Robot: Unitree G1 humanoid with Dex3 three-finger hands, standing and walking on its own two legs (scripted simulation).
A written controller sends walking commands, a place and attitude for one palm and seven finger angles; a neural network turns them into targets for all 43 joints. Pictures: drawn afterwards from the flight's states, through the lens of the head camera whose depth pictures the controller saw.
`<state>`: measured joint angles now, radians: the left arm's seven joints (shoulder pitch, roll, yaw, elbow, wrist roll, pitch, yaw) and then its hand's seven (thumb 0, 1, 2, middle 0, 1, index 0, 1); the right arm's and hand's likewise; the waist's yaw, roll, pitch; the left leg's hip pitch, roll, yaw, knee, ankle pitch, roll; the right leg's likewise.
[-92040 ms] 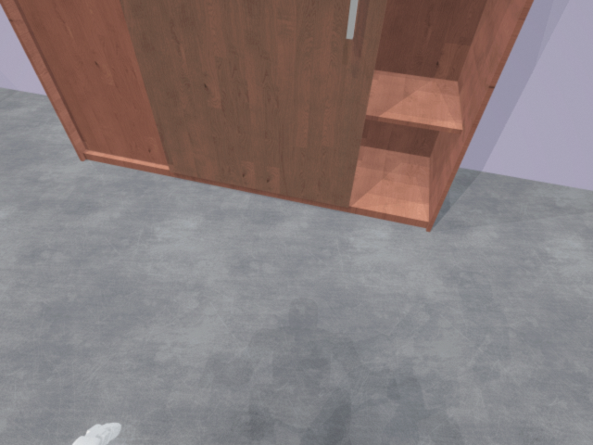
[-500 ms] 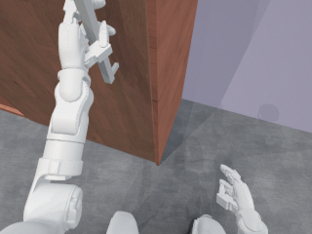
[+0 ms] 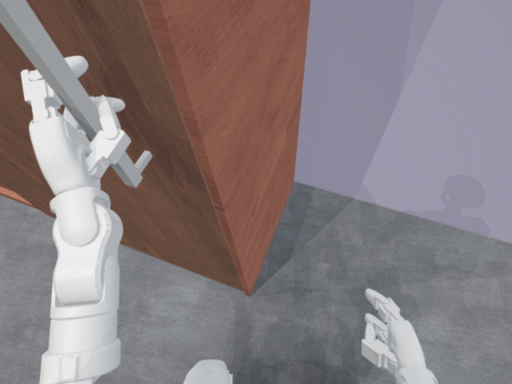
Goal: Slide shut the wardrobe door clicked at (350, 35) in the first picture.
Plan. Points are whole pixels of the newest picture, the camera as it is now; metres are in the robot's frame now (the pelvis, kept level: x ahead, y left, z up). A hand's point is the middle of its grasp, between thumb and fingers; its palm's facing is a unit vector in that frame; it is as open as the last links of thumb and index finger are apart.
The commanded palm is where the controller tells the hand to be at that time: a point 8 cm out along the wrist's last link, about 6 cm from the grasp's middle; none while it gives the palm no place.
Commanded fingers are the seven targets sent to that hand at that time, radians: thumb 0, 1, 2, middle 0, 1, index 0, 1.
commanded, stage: step sideways, sliding the door along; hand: left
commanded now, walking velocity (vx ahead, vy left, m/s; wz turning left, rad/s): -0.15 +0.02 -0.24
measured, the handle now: (92, 95) +0.37 +0.27 +0.22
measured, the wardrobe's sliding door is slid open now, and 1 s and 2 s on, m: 0.00 0.00 0.00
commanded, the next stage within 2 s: none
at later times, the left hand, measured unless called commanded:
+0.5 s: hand (111, 132) +0.33 +0.23 +0.20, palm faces +0.45 -0.89 +0.13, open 7.0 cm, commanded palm +0.28 +0.14 +0.19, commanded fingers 0.00 0.90 0.90 -0.45 -1.40 -0.45 -1.40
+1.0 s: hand (86, 132) +0.33 +0.26 +0.20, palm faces -0.04 -1.00 -0.01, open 6.6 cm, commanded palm +0.30 +0.27 +0.20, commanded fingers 0.00 0.90 0.90 -0.45 -1.40 -0.45 -1.40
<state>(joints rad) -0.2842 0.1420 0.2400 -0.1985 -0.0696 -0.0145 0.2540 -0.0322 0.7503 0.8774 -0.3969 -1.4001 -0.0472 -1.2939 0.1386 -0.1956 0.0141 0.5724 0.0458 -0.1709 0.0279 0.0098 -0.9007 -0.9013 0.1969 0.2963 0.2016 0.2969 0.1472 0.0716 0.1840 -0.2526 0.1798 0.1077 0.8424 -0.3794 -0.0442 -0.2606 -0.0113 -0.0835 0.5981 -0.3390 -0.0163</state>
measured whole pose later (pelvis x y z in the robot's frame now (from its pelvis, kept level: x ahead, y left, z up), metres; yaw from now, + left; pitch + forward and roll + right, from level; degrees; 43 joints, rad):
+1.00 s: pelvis +0.22 +0.19 -0.01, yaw +5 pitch +0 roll -3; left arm 0.85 0.14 -0.41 -0.87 0.10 -0.34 -0.06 0.00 0.59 0.79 -0.44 -1.40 -0.33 -1.34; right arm 0.16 -0.27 0.07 0.42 -0.06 -0.20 0.06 0.01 -0.90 -0.90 0.20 0.30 0.20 0.30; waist 0.10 0.06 -0.01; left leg -0.31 0.05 0.06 0.69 -0.29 0.00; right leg -0.51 0.03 0.06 0.93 -0.35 0.01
